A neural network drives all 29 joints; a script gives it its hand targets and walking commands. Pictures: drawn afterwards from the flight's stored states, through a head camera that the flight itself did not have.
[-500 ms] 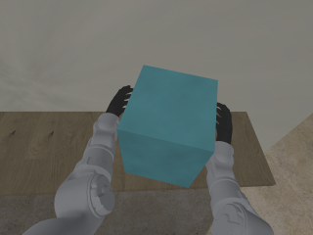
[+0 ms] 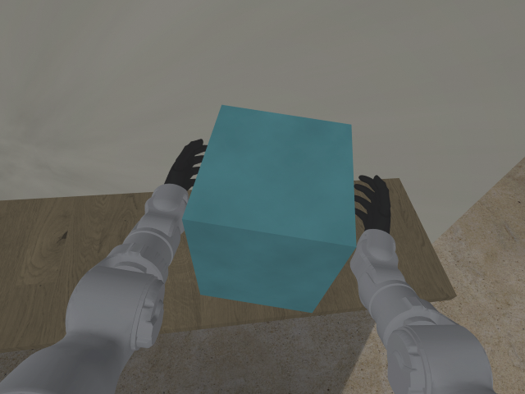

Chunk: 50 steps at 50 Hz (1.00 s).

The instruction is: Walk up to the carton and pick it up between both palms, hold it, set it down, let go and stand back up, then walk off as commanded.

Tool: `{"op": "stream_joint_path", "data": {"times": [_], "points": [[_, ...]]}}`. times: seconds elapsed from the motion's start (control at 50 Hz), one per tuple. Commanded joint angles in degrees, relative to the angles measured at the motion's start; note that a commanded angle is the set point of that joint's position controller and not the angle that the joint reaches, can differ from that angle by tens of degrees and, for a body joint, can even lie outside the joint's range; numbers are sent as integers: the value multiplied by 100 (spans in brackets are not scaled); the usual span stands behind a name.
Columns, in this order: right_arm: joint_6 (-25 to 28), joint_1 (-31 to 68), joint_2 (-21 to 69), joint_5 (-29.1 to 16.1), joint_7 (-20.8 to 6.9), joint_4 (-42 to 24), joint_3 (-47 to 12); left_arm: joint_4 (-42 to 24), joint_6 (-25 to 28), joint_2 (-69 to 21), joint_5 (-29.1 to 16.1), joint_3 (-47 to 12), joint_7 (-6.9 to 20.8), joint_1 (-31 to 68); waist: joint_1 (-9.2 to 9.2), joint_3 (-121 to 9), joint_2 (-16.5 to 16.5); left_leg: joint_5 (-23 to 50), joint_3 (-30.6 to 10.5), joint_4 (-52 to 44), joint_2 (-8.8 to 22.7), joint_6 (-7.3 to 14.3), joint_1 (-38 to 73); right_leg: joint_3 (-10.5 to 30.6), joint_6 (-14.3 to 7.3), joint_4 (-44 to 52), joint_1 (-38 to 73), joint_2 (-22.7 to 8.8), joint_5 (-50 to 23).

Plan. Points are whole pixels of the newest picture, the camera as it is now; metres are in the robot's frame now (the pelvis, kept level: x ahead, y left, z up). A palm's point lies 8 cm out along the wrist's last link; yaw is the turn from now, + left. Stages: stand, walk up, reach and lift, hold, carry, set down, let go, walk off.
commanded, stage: set down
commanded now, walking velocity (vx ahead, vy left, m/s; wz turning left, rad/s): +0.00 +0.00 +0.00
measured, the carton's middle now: (270, 216) +0.40 -0.05 +0.02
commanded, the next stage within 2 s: none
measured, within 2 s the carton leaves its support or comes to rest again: neither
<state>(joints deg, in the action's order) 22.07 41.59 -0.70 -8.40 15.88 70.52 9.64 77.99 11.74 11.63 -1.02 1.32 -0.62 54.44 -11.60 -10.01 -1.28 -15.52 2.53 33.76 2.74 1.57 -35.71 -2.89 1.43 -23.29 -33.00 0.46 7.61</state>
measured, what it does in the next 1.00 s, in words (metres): stands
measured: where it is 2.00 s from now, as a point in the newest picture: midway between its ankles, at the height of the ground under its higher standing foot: outside the picture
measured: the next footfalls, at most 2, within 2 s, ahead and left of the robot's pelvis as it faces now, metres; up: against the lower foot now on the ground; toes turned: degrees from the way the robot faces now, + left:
none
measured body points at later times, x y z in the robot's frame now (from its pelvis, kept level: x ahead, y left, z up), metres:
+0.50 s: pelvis -0.03 -0.01 +0.00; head -0.01 +0.03 +0.45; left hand +0.47 +0.11 +0.16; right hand +0.37 -0.25 +0.14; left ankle -0.01 +0.09 -0.73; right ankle +0.02 -0.14 -0.73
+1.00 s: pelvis -0.02 -0.01 +0.02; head -0.01 +0.01 +0.46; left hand +0.47 +0.12 +0.19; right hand +0.37 -0.24 +0.19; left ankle -0.01 +0.09 -0.73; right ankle +0.02 -0.14 -0.73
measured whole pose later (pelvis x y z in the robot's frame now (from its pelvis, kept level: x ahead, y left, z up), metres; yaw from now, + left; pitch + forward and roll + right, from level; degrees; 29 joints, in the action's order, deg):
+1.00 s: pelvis -0.02 -0.01 +0.02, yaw +0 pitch +4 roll -1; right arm -15.8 49.3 -6.0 -18.1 19.1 42.9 3.1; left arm 63.4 -14.9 25.2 -13.7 -4.9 5.1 61.3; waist -12.7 -4.0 1.8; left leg -10.3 2.9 23.2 1.3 0.9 -16.8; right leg -1.3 0.6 -16.9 -16.7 0.0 4.1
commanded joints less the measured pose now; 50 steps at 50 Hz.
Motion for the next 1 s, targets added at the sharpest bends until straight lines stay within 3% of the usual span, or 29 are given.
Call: {"op": "stream_joint_path", "data": {"times": [0.0,0.04,0.06,0.08,0.14,0.16,0.2,0.24,0.26,0.28,0.3,0.42,0.46,0.5,0.52,0.56,0.6,0.64,0.68,0.7,0.72,0.74,0.76,0.82,0.88,0.92,0.94,0.96,0.98], "points": [[118,2061,-837,-242,-118,-1203,-234,-1117,224,610,-317,-213,-17,2421,23,-3956,-823,3342,-228,246,-167,-711,2826,-245,-152,-195,882,293,-2566],[-94,2052,-800,-272,-134,-1073,-312,-828,186,751,-450,-294,37,2500,-30,-3628,-710,2892,-219,172,-191,-636,2681,-207,-137,-188,830,240,-2339],[-160,2143,-927,-295,-138,-1330,-297,-1150,190,911,-530,-328,59,2650,-48,-3845,-680,2774,-231,116,-211,-601,2686,-224,-119,-208,970,245,-2259],[-290,2158,-894,-329,-133,-1274,-312,-1025,159,872,-636,-465,84,2704,-123,-3653,-716,2532,-240,63,-220,-586,2651,-195,-144,-176,915,208,-2155],[-600,2473,-982,-397,-159,-1495,-262,-1397,99,1017,-897,-681,98,3240,-118,-3856,-963,2172,-298,-26,-221,-564,2803,-209,-152,-154,686,188,-1712],[-730,2629,-1105,-398,-161,-1683,-203,-1279,11,1025,-1061,-778,105,3221,-232,-3759,-770,1957,-312,-72,-234,-504,2761,-238,-112,-150,694,192,-1596],[-992,2718,-1103,-407,-162,-1776,-233,-1192,-156,990,-1192,-941,157,3242,-290,-3673,-757,1843,-357,-124,-219,-479,2819,-232,-109,-114,601,174,-1493],[-1219,2766,-1186,-428,-132,-1950,-259,-1189,-363,1066,-1281,-944,184,3222,-250,-3640,-702,1750,-349,-176,-225,-449,2939,-248,-100,-94,659,182,-1416],[-1365,2796,-1299,-463,-103,-1894,-187,-1224,-501,1154,-1315,-1010,196,3349,-433,-3538,-641,1684,-371,-181,-235,-453,2999,-269,-95,-80,688,192,-1447],[-1472,2800,-1260,-450,-83,-1961,-228,-1187,-566,1218,-1289,-945,217,3325,-353,-3485,-679,1593,-370,-209,-240,-445,2962,-255,-109,-58,795,173,-1387],[-1576,2893,-1263,-442,-57,-1915,-173,-1047,-666,1212,-1315,-1008,239,3406,-429,-3259,-659,1471,-356,-285,-249,-437,2899,-273,-90,-43,734,156,-1312],[-2137,3252,-1323,-597,-3,-2094,-312,-884,-1148,1559,-1339,-943,251,3611,-310,-2808,-534,1064,-335,-499,-252,-388,2854,-265,-70,51,1069,176,-1106],[-2385,3365,-1301,-589,18,-2166,-362,-690,-1294,1692,-1382,-919,271,3722,-312,-2574,-358,825,-262,-620,-272,-306,2720,-210,-57,139,1236,123,-1047],[-2561,3445,-1292,-614,70,-2191,-325,-704,-1354,1717,-1443,-1021,295,3835,-432,-2441,-383,585,-246,-718,-289,-292,2548,-189,-60,136,1462,106,-965],[-2657,3402,-1183,-645,75,-2133,-395,-554,-1385,1812,-1420,-957,306,3823,-360,-2212,-358,463,-218,-782,-299,-255,2469,-137,-53,154,1462,72,-906],[-2762,3566,-1267,-691,65,-2394,-369,-988,-1433,1847,-1510,-994,298,4010,-330,-2509,-523,623,-214,-824,-297,-269,2630,-142,-74,181,1580,89,-1077],[-2854,3721,-1316,-763,65,-2573,-376,-1060,-1511,1865,-1540,-986,308,4079,-322,-2687,-516,817,-206,-829,-291,-267,2692,-121,-69,195,1676,108,-1299],[-3016,3657,-1218,-803,95,-2590,-442,-934,-1624,1968,-1579,-950,346,4011,-353,-2533,-288,745,-198,-847,-298,-222,2697,-87,-44,234,1747,99,-1352],[-3128,3764,-1188,-826,123,-2879,-465,-1042,-1703,2030,-1560,-908,358,4046,-283,-2612,-258,634,-178,-947,-320,-166,2628,-47,-27,277,1940,73,-1289],[-3162,3785,-1203,-819,148,-3014,-451,-1218,-1719,2128,-1588,-906,379,4105,-317,-2763,-283,697,-169,-975,-348,-142,2632,-26,-25,284,2052,59,-1424],[-3169,3706,-1260,-869,176,-3229,-467,-1520,-1781,2107,-1573,-844,360,4039,-216,-3011,-438,954,-164,-946,-334,-194,2804,-15,-26,265,2158,67,-1704],[-3255,3712,-1219,-850,171,-2926,-456,-1260,-1848,2085,-1543,-852,396,4052,-297,-2726,-377,987,-176,-948,-321,-204,2819,-17,-40,284,2121,92,-1718],[-3285,3730,-1285,-918,196,-3231,-478,-1591,-1919,2180,-1545,-767,420,4040,-192,-2899,-398,1084,-159,-955,-321,-206,2906,-3,-21,288,2233,84,-1845],[-3432,3539,-1287,-892,245,-3320,-443,-1801,-2121,2148,-1507,-713,467,3939,-254,-2667,-397,990,-116,-1107,-346,-213,2883,-9,-19,399,2452,83,-1828],[-3471,3048,-1157,-947,283,-3523,-587,-2201,-2292,2138,-1316,-541,507,3398,-77,-2652,-553,1335,-109,-1140,-346,-242,3049,14,-28,423,2726,93,-2176],[-3582,3014,-1148,-935,304,-3643,-559,-2309,-2437,2235,-1284,-452,540,3391,-103,-2457,-319,1220,-79,-1210,-359,-204,3043,55,13,457,2850,85,-2190],[-3553,2742,-1164,-931,335,-3882,-610,-2550,-2520,2159,-1203,-342,576,3040,-26,-2403,-294,1349,-73,-1241,-362,-218,3109,47,48,456,3007,98,-2342],[-3601,2936,-1147,-930,350,-3953,-530,-2632,-2560,2221,-1222,-360,581,3342,-56,-2411,-318,1311,-52,-1258,-367,-231,3038,39,41,464,3011,83,-2311],[-3568,2382,-1083,-931,358,-4059,-636,-2801,-2656,2056,-1117,-290,610,2652,-1,-2226,-292,1501,-73,-1276,-361,-241,3193,36,14,504,3127,104,-2446]]}}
